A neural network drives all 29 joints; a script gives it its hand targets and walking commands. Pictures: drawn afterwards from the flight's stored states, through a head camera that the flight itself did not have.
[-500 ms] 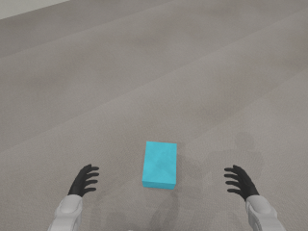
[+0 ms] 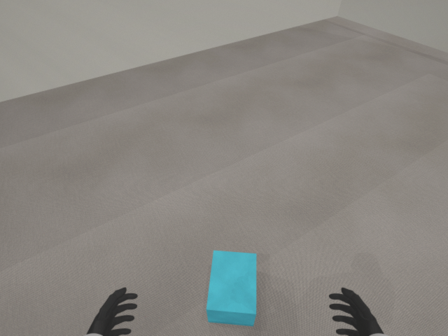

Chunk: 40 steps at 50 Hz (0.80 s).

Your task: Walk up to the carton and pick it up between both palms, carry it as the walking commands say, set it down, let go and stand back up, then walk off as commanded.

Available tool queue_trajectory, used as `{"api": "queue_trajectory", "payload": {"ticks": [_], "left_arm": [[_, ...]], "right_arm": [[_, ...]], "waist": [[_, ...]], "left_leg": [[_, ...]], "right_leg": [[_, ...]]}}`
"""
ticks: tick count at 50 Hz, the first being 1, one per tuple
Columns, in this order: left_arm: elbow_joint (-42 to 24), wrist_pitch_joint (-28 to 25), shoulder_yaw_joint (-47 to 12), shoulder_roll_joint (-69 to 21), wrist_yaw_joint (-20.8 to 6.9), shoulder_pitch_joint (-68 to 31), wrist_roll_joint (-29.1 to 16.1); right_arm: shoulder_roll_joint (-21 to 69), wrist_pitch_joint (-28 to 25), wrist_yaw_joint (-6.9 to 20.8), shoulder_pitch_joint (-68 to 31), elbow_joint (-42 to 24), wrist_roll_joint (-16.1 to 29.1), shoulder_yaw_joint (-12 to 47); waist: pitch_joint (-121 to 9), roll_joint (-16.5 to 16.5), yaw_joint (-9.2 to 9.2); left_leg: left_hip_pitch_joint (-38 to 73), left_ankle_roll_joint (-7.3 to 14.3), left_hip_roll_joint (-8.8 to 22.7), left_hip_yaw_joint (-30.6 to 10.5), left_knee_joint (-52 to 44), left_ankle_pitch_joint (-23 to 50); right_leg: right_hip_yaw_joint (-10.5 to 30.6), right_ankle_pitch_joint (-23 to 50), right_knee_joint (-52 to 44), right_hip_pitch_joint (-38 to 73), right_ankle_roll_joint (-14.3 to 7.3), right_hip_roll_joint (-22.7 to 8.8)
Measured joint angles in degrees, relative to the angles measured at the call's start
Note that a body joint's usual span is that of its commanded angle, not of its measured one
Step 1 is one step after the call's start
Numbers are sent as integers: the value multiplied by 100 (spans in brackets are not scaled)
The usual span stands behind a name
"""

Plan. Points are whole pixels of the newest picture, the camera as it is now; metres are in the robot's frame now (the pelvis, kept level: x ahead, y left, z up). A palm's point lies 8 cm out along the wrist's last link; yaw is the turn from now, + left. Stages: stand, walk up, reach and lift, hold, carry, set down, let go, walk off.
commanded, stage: let go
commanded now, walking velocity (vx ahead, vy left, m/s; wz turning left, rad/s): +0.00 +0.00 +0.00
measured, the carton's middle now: (232, 287) +0.48 -0.01 -0.69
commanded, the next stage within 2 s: stand in 0.14 s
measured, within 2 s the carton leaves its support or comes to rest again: neither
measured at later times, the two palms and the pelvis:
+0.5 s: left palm (74, 317) +0.19 +0.29 -0.06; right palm (387, 321) +0.18 -0.27 -0.06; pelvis +0.02 +0.00 +0.00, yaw +0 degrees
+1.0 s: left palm (69, 320) +0.18 +0.29 -0.06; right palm (391, 321) +0.18 -0.28 -0.06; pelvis +0.02 +0.00 +0.00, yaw +0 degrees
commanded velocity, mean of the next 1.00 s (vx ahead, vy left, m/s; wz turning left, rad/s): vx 0.00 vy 0.00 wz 0.00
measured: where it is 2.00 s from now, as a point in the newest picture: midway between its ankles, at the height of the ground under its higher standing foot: outside the picture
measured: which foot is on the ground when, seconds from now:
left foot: down 0.00-1.00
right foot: down 0.00-1.00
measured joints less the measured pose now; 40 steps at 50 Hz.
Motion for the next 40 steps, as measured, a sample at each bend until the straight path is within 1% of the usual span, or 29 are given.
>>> {"api": "queue_trajectory", "payload": {"ticks": [7,10,14,21,29,40], "left_arm": [[-32,195,3,57,41,4,1],[-31,-63,7,262,243,11,1],[-1,-370,4,626,374,12,0],[38,-597,1,902,399,12,0],[153,-674,0,945,428,11,0],[256,-714,0,941,431,11,0]], "right_arm": [[-1,4,-39,17,-8,0,11],[-68,-185,-257,31,-11,0,-4],[-247,-410,-335,31,0,0,-60],[-465,-542,-376,33,72,0,-138],[-483,-602,-435,33,122,0,-138],[-498,-663,-442,32,220,0,-137]], "waist": [[10,-27,0],[13,-56,0],[11,-60,0],[-1,-77,0],[-18,-105,0],[-119,-104,0]], "left_leg": [[44,0,0,0,0,-9],[-33,0,0,1,16,-14],[-202,0,-3,2,52,-35],[-300,0,-2,2,54,-107],[-302,0,-2,2,57,-181],[-302,0,-2,2,57,-184]], "right_leg": [[0,-9,-1,44,0,0],[0,-16,25,-38,1,0],[0,-42,72,-212,1,0],[0,-115,72,-308,-9,0],[0,-186,70,-308,-12,0],[0,-191,70,-308,-16,0]]}}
